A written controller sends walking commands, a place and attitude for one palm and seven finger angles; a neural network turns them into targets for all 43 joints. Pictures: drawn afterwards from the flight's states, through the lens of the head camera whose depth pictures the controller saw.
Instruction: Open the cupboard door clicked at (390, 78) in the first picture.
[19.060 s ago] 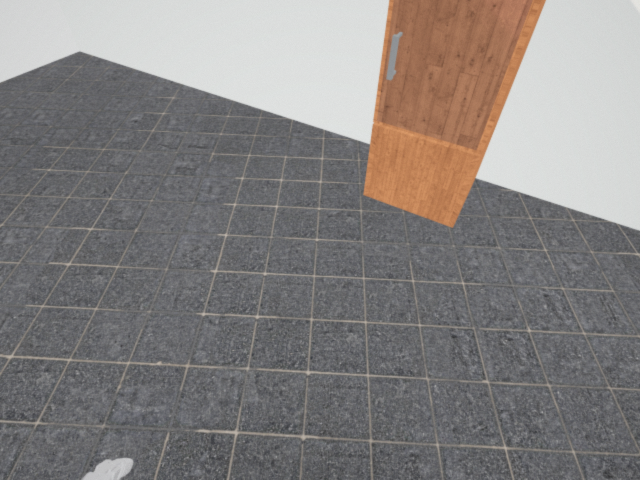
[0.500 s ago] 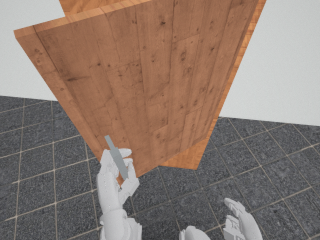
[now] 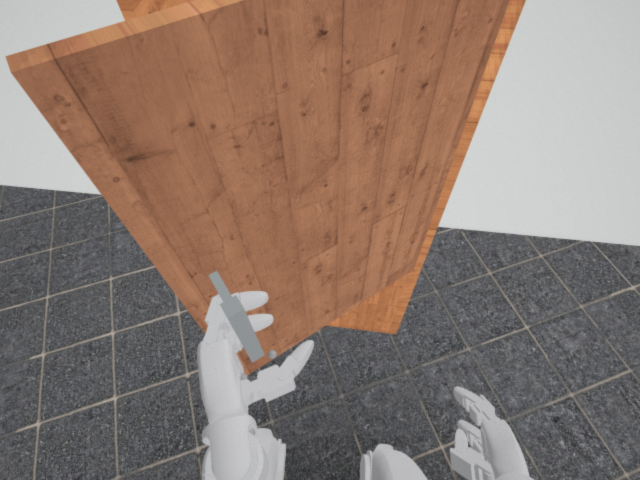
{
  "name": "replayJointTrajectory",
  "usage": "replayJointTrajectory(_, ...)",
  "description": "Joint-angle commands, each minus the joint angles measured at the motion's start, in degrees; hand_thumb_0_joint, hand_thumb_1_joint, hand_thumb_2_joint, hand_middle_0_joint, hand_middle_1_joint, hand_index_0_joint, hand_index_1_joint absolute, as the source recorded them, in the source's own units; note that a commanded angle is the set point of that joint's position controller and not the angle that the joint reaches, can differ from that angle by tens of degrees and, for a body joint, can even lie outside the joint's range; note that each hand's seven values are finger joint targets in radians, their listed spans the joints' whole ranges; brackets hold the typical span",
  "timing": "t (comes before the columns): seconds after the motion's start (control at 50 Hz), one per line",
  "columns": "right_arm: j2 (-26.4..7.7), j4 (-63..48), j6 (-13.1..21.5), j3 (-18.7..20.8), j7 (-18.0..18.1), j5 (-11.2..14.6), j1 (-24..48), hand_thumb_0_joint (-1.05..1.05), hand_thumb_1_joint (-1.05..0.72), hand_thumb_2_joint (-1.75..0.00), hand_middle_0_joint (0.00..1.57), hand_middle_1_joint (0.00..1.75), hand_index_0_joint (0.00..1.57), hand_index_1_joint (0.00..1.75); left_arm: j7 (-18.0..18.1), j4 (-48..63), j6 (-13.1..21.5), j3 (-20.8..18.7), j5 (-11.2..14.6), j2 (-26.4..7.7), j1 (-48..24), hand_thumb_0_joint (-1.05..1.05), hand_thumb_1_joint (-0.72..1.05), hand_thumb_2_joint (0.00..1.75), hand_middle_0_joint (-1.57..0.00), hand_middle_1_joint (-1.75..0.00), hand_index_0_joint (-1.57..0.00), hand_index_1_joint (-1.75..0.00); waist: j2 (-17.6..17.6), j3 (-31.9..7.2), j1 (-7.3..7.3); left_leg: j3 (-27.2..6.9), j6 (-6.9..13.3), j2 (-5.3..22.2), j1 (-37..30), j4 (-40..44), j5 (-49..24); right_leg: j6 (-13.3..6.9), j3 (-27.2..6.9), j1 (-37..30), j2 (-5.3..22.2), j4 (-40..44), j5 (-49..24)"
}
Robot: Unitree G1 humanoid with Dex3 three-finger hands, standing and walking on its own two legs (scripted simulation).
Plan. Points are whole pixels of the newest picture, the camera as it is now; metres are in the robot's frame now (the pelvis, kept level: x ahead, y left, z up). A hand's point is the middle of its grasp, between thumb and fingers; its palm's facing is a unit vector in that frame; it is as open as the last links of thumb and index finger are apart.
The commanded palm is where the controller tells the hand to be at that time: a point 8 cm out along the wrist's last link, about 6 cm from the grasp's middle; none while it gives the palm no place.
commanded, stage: open thumb and fingers to let go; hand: left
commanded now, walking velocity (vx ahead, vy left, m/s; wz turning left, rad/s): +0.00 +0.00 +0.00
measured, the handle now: (237, 319) +0.30 +0.11 +0.03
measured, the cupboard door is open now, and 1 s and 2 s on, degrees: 41 43 43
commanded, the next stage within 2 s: slide the hand sideways off the handle in 0.44 s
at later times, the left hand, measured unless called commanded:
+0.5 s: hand (267, 368) +0.25 +0.07 +0.02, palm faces +0.20 -0.98 -0.01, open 15.3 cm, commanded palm +0.21 +0.11 +0.03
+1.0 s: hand (241, 412) +0.20 +0.09 +0.03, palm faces -0.14 -0.99 +0.04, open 16.3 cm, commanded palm +0.18 +0.15 +0.03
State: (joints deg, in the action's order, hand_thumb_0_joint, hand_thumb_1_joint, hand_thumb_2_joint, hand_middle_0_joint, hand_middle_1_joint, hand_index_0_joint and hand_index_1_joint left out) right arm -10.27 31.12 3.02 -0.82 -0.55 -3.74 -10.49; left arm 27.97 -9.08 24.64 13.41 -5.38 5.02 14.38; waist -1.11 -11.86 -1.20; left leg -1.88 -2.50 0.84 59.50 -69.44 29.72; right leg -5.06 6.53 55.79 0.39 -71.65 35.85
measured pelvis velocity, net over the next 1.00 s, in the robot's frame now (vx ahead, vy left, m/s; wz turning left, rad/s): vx -0.02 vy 0.04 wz -0.04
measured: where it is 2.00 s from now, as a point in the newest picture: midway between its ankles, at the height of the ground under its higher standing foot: outside the picture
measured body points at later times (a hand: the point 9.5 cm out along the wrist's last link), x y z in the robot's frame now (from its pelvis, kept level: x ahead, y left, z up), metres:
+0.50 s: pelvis -0.01 +0.02 +0.00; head +0.06 +0.02 +0.44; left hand +0.23 +0.12 +0.03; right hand +0.18 -0.19 -0.10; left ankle +0.03 +0.15 -0.63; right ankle -0.01 -0.06 -0.63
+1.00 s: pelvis -0.02 +0.04 -0.02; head +0.06 +0.04 +0.42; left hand +0.21 +0.15 +0.03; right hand +0.16 -0.19 -0.10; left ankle +0.03 +0.15 -0.63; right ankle -0.01 -0.06 -0.63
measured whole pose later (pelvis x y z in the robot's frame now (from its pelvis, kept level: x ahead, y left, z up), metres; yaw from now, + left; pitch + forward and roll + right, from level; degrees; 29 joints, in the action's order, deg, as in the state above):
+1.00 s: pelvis -0.02 +0.04 -0.02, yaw -2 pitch +19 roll -1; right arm -11.9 22.2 0.1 0.0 -1.8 -1.1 -13.1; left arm 4.6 3.7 26.1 15.7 -1.2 -3.6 24.5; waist -1.1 -11.3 -1.4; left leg 0.5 1.1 0.6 64.0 -76.5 31.8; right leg -1.7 4.1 59.8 1.0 -76.6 36.1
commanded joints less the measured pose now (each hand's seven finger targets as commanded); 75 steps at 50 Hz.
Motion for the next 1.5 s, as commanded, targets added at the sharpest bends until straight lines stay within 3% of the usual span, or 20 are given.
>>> replayJointTrajectory(0.0,-4.85,-8.68,3.16,2.18,0.01,0.12,2.55,0.00,-0.90,-0.90,0.20,0.30,0.20,0.30,0.43,12.27,4.18,0.11,-0.97,2.12,-3.08,0.00,-0.50,0.30,-0.30,-1.20,-0.30,-1.20,6.27,-15.10,-0.66,0.15,2.92,-2.44,-7.13,3.67,-10.68,5.90,-9.78,-13.79,2.10,14.64,-28.01)
replayJointTrajectory(0.04,-4.82,-9.13,3.11,2.13,-0.18,0.16,2.84,0.00,-0.90,-0.90,0.20,0.30,0.20,0.30,0.59,12.68,4.01,0.21,-1.09,2.28,-1.55,0.00,-0.50,0.30,-0.30,-1.20,-0.30,-1.20,4.62,-14.87,-0.11,0.39,2.95,-2.44,-8.21,4.03,-11.60,5.32,-8.67,-12.90,1.63,14.07,-27.78)
replayJointTrajectory(0.14,-5.01,-9.04,3.42,2.12,-0.09,0.08,2.97,0.00,-0.90,-0.90,0.20,0.30,0.20,0.30,0.97,13.00,4.10,0.61,-1.19,2.46,-3.62,0.00,-0.50,0.30,-0.26,-0.95,-0.26,-0.95,6.14,-13.16,-0.88,0.16,3.13,-2.32,-7.97,3.91,-10.15,5.20,-7.89,-10.70,1.13,14.20,-23.93)
replayJointTrajectory(0.4,-5.06,-9.86,3.86,1.61,-0.44,0.17,3.86,0.00,-0.90,-0.90,0.20,0.30,0.20,0.30,2.71,14.46,2.22,3.64,-2.41,5.09,-4.29,0.00,-0.50,0.30,-0.15,-0.30,-0.15,-0.30,2.86,-13.63,-0.27,-0.31,3.21,-2.15,-11.38,5.76,-9.89,3.46,-4.02,-7.10,-0.72,12.95,-17.04)
replayJointTrajectory(0.52,-4.87,-9.93,3.91,1.38,-0.52,0.14,4.52,0.00,-0.90,-0.90,0.20,0.30,0.20,0.30,3.54,13.77,0.56,4.06,-2.25,6.65,-5.88,0.00,-0.50,0.30,-0.15,-0.30,-0.15,-0.30,2.74,-13.24,-0.23,-0.71,3.21,-2.08,-11.65,6.11,-9.49,3.23,-3.36,-6.29,-1.09,13.03,-15.42)
replayJointTrajectory(0.54,-7.84,-9.39,3.25,1.86,-1.34,0.78,0.39,0.00,-0.90,-0.90,0.20,0.30,0.20,0.30,-7.79,15.26,2.94,14.27,-7.44,-2.23,-6.50,0.00,-0.50,0.30,-0.15,-0.30,-0.15,-0.30,4.76,-10.12,-6.20,-0.02,3.97,-1.95,-11.15,3.99,-9.91,3.81,-5.67,-3.88,0.33,12.41,-19.32)
replayJointTrajectory(0.56,-6.90,-10.88,2.62,2.48,-1.33,0.97,1.19,0.00,-0.90,-0.90,0.20,0.30,0.20,0.30,-14.00,18.68,5.26,9.67,-4.72,-5.64,-7.33,0.00,-0.50,0.30,-0.15,-0.30,-0.15,-0.30,3.20,-13.21,-3.30,0.15,4.13,-2.13,-9.86,3.41,-10.40,3.49,-6.75,-7.13,0.81,11.73,-21.44)
replayJointTrajectory(0.6,-6.79,-12.00,2.21,2.49,-0.88,1.36,1.84,0.00,-0.90,-0.90,0.20,0.30,0.20,0.30,-21.05,20.66,7.08,7.98,-1.91,-8.52,-6.91,0.00,-0.50,0.30,-0.15,-0.30,-0.15,-0.30,1.74,-15.85,-2.68,0.18,4.30,-2.27,-9.12,2.66,-10.38,3.73,-8.70,-9.82,1.32,11.27,-23.93)
replayJointTrajectory(0.64,-6.76,-13.37,2.23,2.58,-0.84,2.22,1.93,0.00,-0.90,-0.90,0.20,0.30,0.20,0.30,-27.54,22.25,7.98,8.04,1.97,-8.10,-5.38,0.00,-0.50,0.30,-0.15,-0.30,-0.15,-0.30,1.04,-15.27,-3.04,0.17,4.37,-2.18,-9.46,1.92,-10.15,3.35,-8.31,-7.93,1.04,10.66,-22.00)
replayJointTrajectory(0.68,-6.62,-15.19,2.30,2.37,-0.47,3.08,2.04,0.00,-0.90,-0.90,0.20,0.30,0.20,0.30,-30.06,22.04,7.03,6.83,7.09,-5.83,-2.06,0.00,-0.50,0.30,-0.15,-0.30,-0.15,-0.30,2.83,-13.20,-2.46,-0.08,4.30,-2.16,-8.66,2.50,-7.71,3.40,-8.36,-8.15,0.69,12.43,-17.30)
replayJointTrajectory(0.72,-7.00,-16.41,2.25,2.48,-0.27,3.58,2.67,0.00,-0.90,-0.90,0.20,0.30,0.20,0.30,-29.74,22.35,5.55,4.51,10.04,-5.13,0.18,0.00,-0.50,0.30,-0.15,-0.30,-0.15,-0.30,2.48,-11.95,-1.19,-0.15,4.24,-2.09,-9.18,3.53,-6.41,2.97,-7.00,-6.61,-0.03,12.76,-12.43)
replayJointTrajectory(0.76,-7.32,-17.11,2.03,2.76,-0.32,3.53,2.27,0.00,-0.90,-0.90,0.20,0.30,0.20,0.30,-27.59,22.89,4.50,2.83,10.32,-5.06,2.69,0.00,-0.50,0.30,-0.15,-0.30,-0.15,-0.30,4.05,-11.83,-0.78,-0.34,4.10,-1.92,-9.30,3.86,-6.30,3.11,-5.74,-5.38,-0.36,11.78,-11.51)
replayJointTrajectory(0.8,-7.40,-17.74,1.62,2.88,-0.53,3.32,1.55,0.00,-0.90,-0.90,0.20,0.30,0.20,0.30,-25.23,22.66,4.08,2.22,8.75,-5.81,4.94,0.00,-0.50,0.30,-0.15,-0.30,-0.15,-0.30,6.16,-11.00,-0.80,-0.58,4.07,-1.87,-8.06,3.83,-6.19,3.21,-5.13,-4.69,-0.48,10.91,-11.06)
replayJointTrajectory(0.92,-7.25,-18.68,0.29,3.22,-1.26,2.70,1.35,0.00,-0.90,-0.90,0.20,0.30,0.20,0.30,-22.62,25.42,5.65,0.62,3.08,-10.46,8.22,0.00,-0.50,0.30,-0.15,-0.30,-0.15,-0.30,2.30,-11.68,0.06,-0.60,3.88,-1.85,-7.07,2.90,-7.54,2.55,-5.01,-2.13,-0.65,7.26,-12.32)
replayJointTrajectory(0.98,-7.17,-19.50,-0.07,3.04,-1.40,3.00,1.38,0.00,-0.90,-0.90,0.20,0.30,0.20,0.30,-23.51,28.13,5.99,1.96,3.90,-9.61,9.80,0.00,-0.50,0.30,-0.15,-0.30,-0.15,-0.30,0.04,-12.19,0.00,-0.58,3.76,-1.88,-8.49,3.56,-6.30,2.56,-4.78,-1.39,-0.70,7.54,-11.10)
replayJointTrajectory(1.1,-7.67,-20.36,-0.28,2.93,-0.84,3.47,0.83,0.00,-0.90,-0.90,0.20,0.30,0.20,0.30,-25.65,30.74,4.61,2.34,6.61,-8.94,13.41,0.00,-0.50,0.30,-0.15,-0.30,-0.15,-0.30,1.24,-11.69,-0.72,-1.78,3.80,-1.54,-9.50,4.36,-6.02,2.80,-3.62,-1.04,-1.35,7.71,-10.90)
replayJointTrajectory(1.2,-7.58,-20.28,-0.47,3.03,-0.17,3.47,0.71,0.00,-0.90,-0.90,0.20,0.30,0.20,0.30,-26.59,29.30,4.17,-0.36,6.62,-11.14,15.56,0.00,-0.50,0.30,-0.15,-0.30,-0.15,-0.30,3.95,-10.15,-0.70,-1.71,3.86,-1.55,-7.13,3.41,-5.14,3.03,-3.61,-0.80,-1.43,7.41,-10.10)
replayJointTrajectory(1.22,-7.52,-20.18,-0.47,3.09,0.00,3.42,1.18,0.00,-0.90,-0.90,0.20,0.30,0.20,0.30,-26.75,29.93,4.35,-1.29,6.33,-12.20,15.37,0.00,-0.50,0.30,-0.15,-0.30,-0.15,-0.30,1.75,-10.54,0.13,-1.97,3.79,-1.53,-7.32,3.42,-6.13,2.68,-3.33,-0.50,-1.45,6.43,-10.48)
replayJointTrajectory(1.32,-7.10,-20.53,-0.59,3.39,0.14,3.64,1.77,0.00,-0.90,-0.90,0.20,0.30,0.20,0.30,-28.31,31.30,4.66,-3.76,7.73,-13.33,20.24,0.00,-0.50,0.30,-0.15,-0.30,-0.15,-0.30,0.29,-12.28,1.64,-1.54,3.69,-1.72,-7.88,3.39,-8.32,2.55,-3.40,-2.07,-1.55,5.98,-12.31)
replayJointTrajectory(1.48,-6.97,-19.85,-0.56,3.91,0.60,3.97,1.82,0.00,-0.90,-0.90,0.20,0.30,0.20,0.30,-31.01,33.69,5.24,-5.10,9.89,-14.16,23.10,0.00,-0.50,0.30,-0.15,-0.30,-0.15,-0.30,1.05,-10.91,0.50,-1.13,3.90,-1.78,-6.84,2.29,-8.29,3.07,-3.67,-2.12,-1.75,6.53,-13.39)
